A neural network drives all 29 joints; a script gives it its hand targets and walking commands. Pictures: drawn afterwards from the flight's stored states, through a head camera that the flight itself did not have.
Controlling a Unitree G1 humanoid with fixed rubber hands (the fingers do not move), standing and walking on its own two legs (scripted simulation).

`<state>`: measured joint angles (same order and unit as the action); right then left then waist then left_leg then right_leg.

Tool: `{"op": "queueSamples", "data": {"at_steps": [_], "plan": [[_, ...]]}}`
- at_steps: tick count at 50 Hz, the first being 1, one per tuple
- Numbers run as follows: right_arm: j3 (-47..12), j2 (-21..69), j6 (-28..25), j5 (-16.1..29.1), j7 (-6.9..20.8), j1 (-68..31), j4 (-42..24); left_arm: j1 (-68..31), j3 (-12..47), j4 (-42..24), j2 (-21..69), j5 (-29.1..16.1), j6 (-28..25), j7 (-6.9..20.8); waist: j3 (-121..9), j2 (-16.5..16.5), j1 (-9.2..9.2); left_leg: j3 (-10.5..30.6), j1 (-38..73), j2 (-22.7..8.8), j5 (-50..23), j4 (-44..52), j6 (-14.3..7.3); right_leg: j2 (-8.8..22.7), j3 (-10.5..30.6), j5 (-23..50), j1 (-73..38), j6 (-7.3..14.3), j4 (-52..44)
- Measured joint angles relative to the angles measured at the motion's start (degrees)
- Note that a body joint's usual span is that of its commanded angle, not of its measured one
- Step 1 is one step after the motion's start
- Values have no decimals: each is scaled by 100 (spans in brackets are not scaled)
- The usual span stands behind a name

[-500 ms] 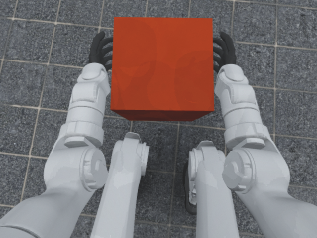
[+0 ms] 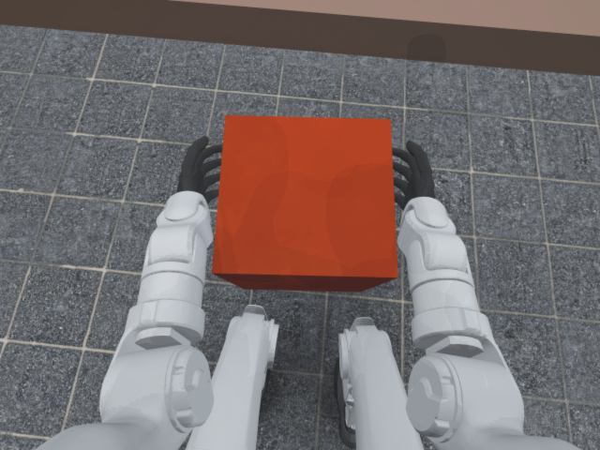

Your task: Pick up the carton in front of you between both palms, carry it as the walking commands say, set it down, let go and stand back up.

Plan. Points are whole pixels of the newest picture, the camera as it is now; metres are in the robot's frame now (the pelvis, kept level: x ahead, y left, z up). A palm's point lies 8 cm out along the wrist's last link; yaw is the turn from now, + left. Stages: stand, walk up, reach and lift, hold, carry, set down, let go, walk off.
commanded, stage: reach and lift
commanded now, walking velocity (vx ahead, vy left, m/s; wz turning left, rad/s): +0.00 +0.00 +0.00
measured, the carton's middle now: (304, 218) +0.42 +0.03 -0.12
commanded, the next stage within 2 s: hold in 1.90 s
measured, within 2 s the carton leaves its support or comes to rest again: neither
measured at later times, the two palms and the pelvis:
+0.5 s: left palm (152, 167) +0.38 +0.17 +0.12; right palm (492, 182) +0.39 -0.13 +0.12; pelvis +0.05 +0.00 +0.14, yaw +1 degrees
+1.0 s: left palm (72, 109) +0.36 +0.16 +0.24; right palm out of the picture +0.36 -0.14 +0.24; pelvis +0.06 +0.00 +0.22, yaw +1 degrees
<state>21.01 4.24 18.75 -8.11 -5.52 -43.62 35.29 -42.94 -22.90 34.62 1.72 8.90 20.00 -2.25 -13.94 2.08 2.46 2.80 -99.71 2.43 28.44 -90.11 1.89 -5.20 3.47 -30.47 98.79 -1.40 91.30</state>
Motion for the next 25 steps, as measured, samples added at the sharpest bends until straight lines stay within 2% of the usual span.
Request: {"op": "queueSamples", "data": {"at_steps": [14,25], "plan": [[-50,248,-165,-146,105,1133,44,1083,242,20,229,90,-85,1,-81,-48,-117,78,2288,35,-199,1630,-58,139,2,178,-2332,68,-1659],[-195,328,-80,-193,200,1923,-146,1830,388,-134,448,215,-36,2,194,-63,-105,56,4413,-13,-535,3154,-108,188,96,536,-4428,99,-3170]]}}
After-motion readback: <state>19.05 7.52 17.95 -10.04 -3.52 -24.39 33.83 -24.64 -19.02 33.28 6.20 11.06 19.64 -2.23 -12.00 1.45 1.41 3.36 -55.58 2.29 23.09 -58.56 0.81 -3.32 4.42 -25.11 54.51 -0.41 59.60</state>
